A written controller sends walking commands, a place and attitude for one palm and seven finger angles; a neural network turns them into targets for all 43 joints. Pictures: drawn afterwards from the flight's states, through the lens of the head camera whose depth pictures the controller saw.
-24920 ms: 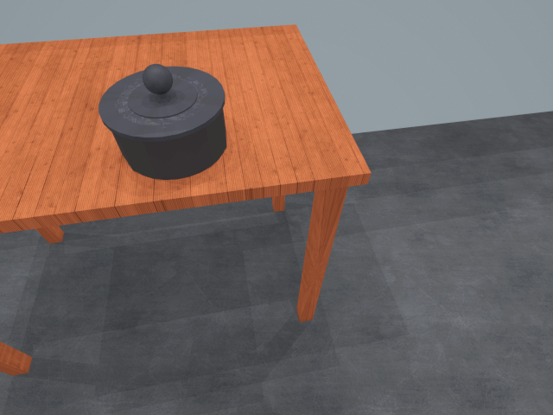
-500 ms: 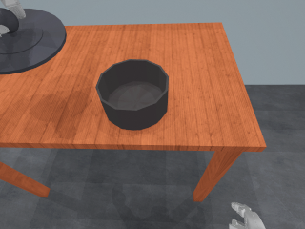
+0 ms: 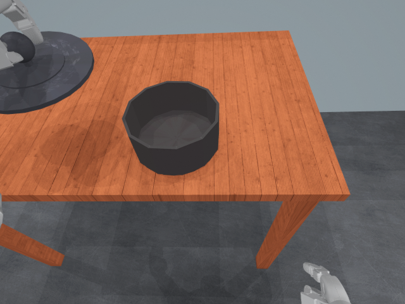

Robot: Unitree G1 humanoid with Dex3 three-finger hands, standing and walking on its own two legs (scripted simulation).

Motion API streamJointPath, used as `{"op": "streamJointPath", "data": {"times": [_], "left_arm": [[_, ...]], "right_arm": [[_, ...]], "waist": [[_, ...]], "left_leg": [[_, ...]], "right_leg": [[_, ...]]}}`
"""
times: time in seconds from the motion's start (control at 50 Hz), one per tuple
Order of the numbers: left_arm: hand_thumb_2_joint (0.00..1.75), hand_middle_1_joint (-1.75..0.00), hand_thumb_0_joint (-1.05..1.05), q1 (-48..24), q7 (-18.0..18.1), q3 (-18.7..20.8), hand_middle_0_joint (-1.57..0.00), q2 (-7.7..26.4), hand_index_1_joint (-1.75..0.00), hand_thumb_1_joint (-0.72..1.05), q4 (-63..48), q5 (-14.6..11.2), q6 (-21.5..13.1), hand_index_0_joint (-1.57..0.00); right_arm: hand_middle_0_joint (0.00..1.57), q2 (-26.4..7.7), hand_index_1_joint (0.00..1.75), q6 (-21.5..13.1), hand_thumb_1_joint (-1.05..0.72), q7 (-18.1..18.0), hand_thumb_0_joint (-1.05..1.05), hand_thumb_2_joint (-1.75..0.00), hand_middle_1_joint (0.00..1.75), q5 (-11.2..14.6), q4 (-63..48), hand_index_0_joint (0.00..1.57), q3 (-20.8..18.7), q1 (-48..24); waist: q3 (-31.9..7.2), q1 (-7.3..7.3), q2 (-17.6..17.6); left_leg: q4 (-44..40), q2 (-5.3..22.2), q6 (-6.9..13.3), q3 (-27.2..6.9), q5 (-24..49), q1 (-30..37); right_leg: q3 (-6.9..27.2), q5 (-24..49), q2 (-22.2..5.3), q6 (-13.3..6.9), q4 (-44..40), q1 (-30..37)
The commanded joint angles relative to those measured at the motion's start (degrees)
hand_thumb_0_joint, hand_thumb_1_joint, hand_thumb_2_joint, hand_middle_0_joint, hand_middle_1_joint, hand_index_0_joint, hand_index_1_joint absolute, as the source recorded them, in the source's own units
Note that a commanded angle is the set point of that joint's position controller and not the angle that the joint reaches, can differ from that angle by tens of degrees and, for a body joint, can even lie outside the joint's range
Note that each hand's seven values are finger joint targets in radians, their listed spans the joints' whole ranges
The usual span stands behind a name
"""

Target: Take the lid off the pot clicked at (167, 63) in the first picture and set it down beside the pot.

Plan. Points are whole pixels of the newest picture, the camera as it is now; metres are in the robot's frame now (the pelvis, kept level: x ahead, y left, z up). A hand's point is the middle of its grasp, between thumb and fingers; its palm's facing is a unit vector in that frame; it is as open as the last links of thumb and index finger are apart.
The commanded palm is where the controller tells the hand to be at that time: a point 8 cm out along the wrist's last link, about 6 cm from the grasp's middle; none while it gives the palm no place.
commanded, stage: lower the lid onto the table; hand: left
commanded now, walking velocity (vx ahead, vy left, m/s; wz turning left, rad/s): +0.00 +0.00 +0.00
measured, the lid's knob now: (17, 47) +0.46 +0.31 +0.27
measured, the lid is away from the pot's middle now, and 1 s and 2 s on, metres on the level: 0.23 0.22 0.23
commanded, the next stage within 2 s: none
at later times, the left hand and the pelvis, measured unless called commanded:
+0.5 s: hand (14, 73) +0.42 +0.31 +0.25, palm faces -0.18 -0.12 -0.98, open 7.8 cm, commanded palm +0.39 +0.31 +0.33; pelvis +0.00 +0.00 +0.00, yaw +1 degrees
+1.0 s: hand (33, 86) +0.42 +0.30 +0.22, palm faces -0.23 -0.12 -0.97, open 7.8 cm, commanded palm +0.40 +0.31 +0.29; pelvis +0.00 +0.00 +0.00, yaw +1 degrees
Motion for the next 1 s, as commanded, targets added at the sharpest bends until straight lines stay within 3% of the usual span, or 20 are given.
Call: {"op": "streamJointPath", "data": {"times": [0.0, 0.02, 0.06, 0.08, 0.12, 0.16, 0.18, 0.28, 0.34, 0.44, 0.46, 0.54, 0.6, 0.68, 0.74, 0.76, 0.78, 0.86, 0.9, 0.98], "left_arm": [[1.35, -0.68, 0.0, -30.66, 3.63, 8.74, -1.09, 20.8, -0.65, 0.37, -12.32, 1.76, 0.03, -1.03], [1.35, -0.68, 0.0, -28.47, 3.73, 10.03, -1.09, 22.19, -0.65, 0.37, -12.07, 1.47, -0.02, -1.03], [1.35, -0.68, 0.0, -27.0, 3.7, 7.85, -1.09, 18.89, -0.65, 0.37, -13.54, 0.3, -0.1, -1.03], [1.35, -0.68, 0.0, -28.26, 3.84, 9.45, -1.09, 21.14, -0.65, 0.37, -16.89, 1.08, -0.18, -1.03], [1.35, -0.68, 0.0, -25.82, 3.61, 7.66, -1.09, 18.35, -0.65, 0.37, -11.94, 0.86, 0.03, -1.03], [1.35, -0.68, 0.0, -25.95, 3.73, 6.14, -1.09, 16.63, -0.65, 0.37, -13.14, -0.16, -0.02, -1.03], [1.35, -0.68, 0.0, -28.25, 4.13, 8.71, -1.09, 20.15, -0.65, 0.37, -17.36, 0.68, -0.34, -1.03], [1.35, -0.68, 0.0, -27.0, 4.56, 10.43, -1.09, 22.36, -0.65, 0.37, -14.13, 0.83, -1.18, -1.03], [1.35, -0.68, 0.0, -27.91, 4.12, 4.96, -1.09, 16.39, -0.65, 0.37, -9.96, 0.27, -1.24, -1.03], [1.35, -0.68, 0.0, -30.25, 5.47, 8.23, -1.09, 20.17, -0.65, 0.37, -15.1, 0.88, -2.36, -1.03], [1.35, -0.68, 0.0, -28.19, 5.69, 7.6, -1.09, 19.47, -0.65, 0.37, -12.84, 0.28, -2.36, -1.03], [1.35, -0.68, 0.0, -25.32, 5.4, 9.06, -1.09, 20.4, -0.65, 0.37, -7.87, 0.74, -3.26, -1.03], [1.35, -0.68, 0.0, -25.4, 5.35, 7.23, -1.09, 17.65, -0.65, 0.37, -10.52, 0.31, -3.78, -1.03], [1.35, -0.68, 0.0, -21.87, 5.59, 10.04, -1.09, 20.25, -0.65, 0.37, -13.02, 0.19, -4.3, -1.03], [1.35, -0.68, 0.0, -21.96, 5.17, 8.88, -1.09, 18.72, -0.65, 0.37, -9.45, -0.23, -4.31, -1.03], [1.35, -0.68, 0.0, -20.6, 5.32, 7.44, -1.09, 16.98, -0.65, 0.37, -9.24, -1.02, -4.32, -1.03], [1.35, -0.68, 0.0, -23.62, 5.72, 9.64, -1.09, 20.26, -0.65, 0.37, -13.48, -0.41, -4.69, -1.03], [1.35, -0.68, 0.0, -23.64, 6.12, 7.63, -1.09, 17.18, -0.65, 0.37, -14.39, -1.14, -4.96, -1.03], [1.35, -0.68, 0.0, -23.2, 6.55, 12.15, -1.09, 21.95, -0.65, 0.37, -13.94, 0.04, -5.53, -1.03], [1.35, -0.68, 0.0, -20.72, 6.39, 10.56, -1.09, 19.65, -0.65, 0.37, -13.44, -0.9, -6.23, -1.03]], "right_arm": [[0.2, -7.93, 0.3, -2.08, -0.9, -0.36, 0.0, -0.9, 0.3, -0.41, -7.58, 0.2, -3.25, -3.35], [0.2, -8.01, 0.3, -1.98, -0.9, -0.25, 0.0, -0.9, 0.3, -0.15, -7.86, 0.2, -3.18, -2.74], [0.2, -8.23, 0.3, -2.16, -0.9, -0.05, 0.0, -0.9, 0.3, 0.04, -7.6, 0.2, -3.57, -2.73], [0.2, -7.94, 0.3, -2.11, -0.9, 0.1, 0.0, -0.9, 0.3, -0.28, -8.27, 0.2, -3.43, -2.57], [0.2, -7.76, 0.3, -1.85, -0.9, -0.24, 0.0, -0.9, 0.3, -0.03, -7.77, 0.2, -3.28, -2.72], [0.2, -8.33, 0.3, -1.8, -0.9, -0.18, 0.0, -0.9, 0.3, 0.15, -7.38, 0.2, -3.64, -2.87], [0.2, -8.14, 0.3, -1.83, -0.9, -0.15, 0.0, -0.9, 0.3, -0.11, -7.79, 0.2, -3.58, -2.71], [0.2, -8.33, 0.3, -1.77, -0.9, -0.6, 0.0, -0.9, 0.3, -0.13, -7.05, 0.2, -3.39, -2.48], [0.2, -8.01, 0.3, -1.55, -0.9, -1.07, 0.0, -0.9, 0.3, 0.18, -6.39, 0.2, -3.18, -3.47], [0.2, -8.11, 0.3, -2.46, -0.9, -1.07, 0.0, -0.9, 0.3, -0.45, -6.36, 0.2, -3.52, -2.99], [0.2, -8.63, 0.3, -2.58, -0.9, -1.02, 0.0, -0.9, 0.3, -0.45, -5.85, 0.2, -3.71, -2.43], [0.2, -8.36, 0.3, -2.24, -0.9, -1.04, 0.0, -0.9, 0.3, -0.27, -5.6, 0.2, -3.41, -2.29], [0.2, -8.25, 0.3, -2.18, -0.9, -0.65, 0.0, -0.9, 0.3, -0.52, -6.2, 0.2, -3.79, -2.71], [0.2, -8.32, 0.3, -2.22, -0.9, -0.12, 0.0, -0.9, 0.3, -0.76, -6.71, 0.2, -3.99, -1.43], [0.2, -8.55, 0.3, -1.45, -0.9, -0.3, 0.0, -0.9, 0.3, -0.22, -6.02, 0.2, -3.95, -1.8], [0.2, -8.77, 0.3, -1.54, -0.9, -0.24, 0.0, -0.9, 0.3, -0.26, -6.15, 0.2, -4.22, -1.88], [0.2, -8.73, 0.3, -1.47, -0.9, -0.21, 0.0, -0.9, 0.3, -0.45, -6.38, 0.2, -4.11, -1.6], [0.2, -8.72, 0.3, -1.97, -0.9, -0.33, 0.0, -0.9, 0.3, -0.67, -6.02, 0.2, -4.5, -1.67], [0.2, -8.62, 0.3, -2.21, -0.9, -0.38, 0.0, -0.9, 0.3, -1.05, -6.15, 0.2, -4.32, -1.8], [0.2, -8.51, 0.3, -1.93, -0.9, -0.07, 0.0, -0.9, 0.3, -0.87, -6.16, 0.2, -4.3, -1.53]], "waist": [[-27.65, 0.54, 2.3], [-27.65, 0.92, 1.32], [-27.25, 0.28, 3.76], [-29.72, 0.98, 3.5], [-25.53, -0.03, 0.97], [-24.89, -0.46, 3.14], [-27.77, 0.37, 2.82], [-26.99, 0.19, 1.6], [-22.38, -1.01, 2.25], [-28.85, -0.25, 4.93], [-27.75, -1.03, 6.06], [-25.14, -0.33, 1.55], [-26.38, -0.59, 3.04], [-28.59, -0.02, 1.99], [-23.61, -0.69, 0.36], [-23.77, -1.14, 1.79], [-26.32, -0.41, 2.55], [-27.52, -1.3, 5.48], [-28.72, -0.28, 4.24], [-27.9, -0.25, 2.5]], "left_leg": [[1.87, 0.38, 1.36, -2.19, 27.51, 16.49], [1.63, 0.54, 1.36, -2.23, 26.78, 16.06], [2.01, 0.74, 1.26, -2.49, 29.32, 17.66], [1.97, 0.64, 1.19, -2.77, 30.02, 18.15], [1.88, 0.62, 1.39, -2.18, 26.04, 16.14], [1.48, 0.7, 1.21, -2.34, 24.37, 16.51], [1.35, 0.51, 1.25, -2.63, 25.19, 17.06], [1.19, 0.24, 1.24, -2.36, 21.57, 15.19], [0.43, 0.24, 1.42, -2.1, 16.99, 14.07], [1.44, -0.03, 1.57, -2.85, 21.99, 17.6], [1.74, 0.19, 1.27, -2.87, 22.24, 17.4], [1.13, -0.01, 1.53, -2.19, 18.74, 13.66], [1.66, 0.01, 1.51, -2.71, 21.92, 15.07], [2.32, 0.36, 1.43, -3.1, 26.59, 16.26], [1.44, 0.29, 1.56, -2.39, 20.02, 13.31], [1.76, 0.21, 1.52, -2.37, 20.55, 13.77], [1.41, 0.27, 1.38, -2.91, 21.91, 14.56], [2.24, 0.52, 1.12, -3.94, 25.97, 18.03], [2.61, 0.04, 1.45, -3.51, 25.02, 17.08], [2.2, 0.13, 1.16, -3.41, 24.71, 15.41]], "right_leg": [[-1.58, 18.39, 3.49, -3.9, 0.43, 4.79], [-1.65, 18.13, 3.43, -3.79, 0.58, 5.21], [-1.55, 18.37, 3.51, -3.83, 0.0, 4.02], [-1.37, 18.35, 3.56, -3.71, 0.51, 5.23], [-1.9, 17.65, 3.65, -3.64, 0.0, 3.52], [-1.93, 15.87, 3.67, -3.86, -0.64, 2.88], [-1.53, 16.5, 3.71, -3.79, -0.05, 4.67], [-1.61, 15.94, 3.82, -3.81, 0.17, 5.28], [-2.29, 13.33, 3.89, -3.75, -0.99, 2.53], [-1.62, 15.53, 4.14, -4.17, -0.38, 4.95], [-1.63, 15.17, 4.14, -4.22, -0.71, 4.09], [-1.85, 15.99, 4.0, -3.91, -0.31, 4.96], [-1.83, 16.87, 4.06, -4.01, -0.1, 4.7], [-1.5, 18.7, 4.12, -3.58, 0.33, 5.69], [-1.96, 16.88, 4.12, -3.53, -0.27, 4.1], [-1.8, 16.57, 4.06, -3.68, -0.5, 3.76], [-1.75, 16.76, 4.16, -3.69, 0.12, 5.09], [-1.84, 16.04, 4.58, -3.86, -0.36, 3.26], [-1.41, 16.86, 4.59, -3.91, 0.08, 4.65], [-1.49, 18.02, 4.29, -3.56, 0.38, 5.39]]}}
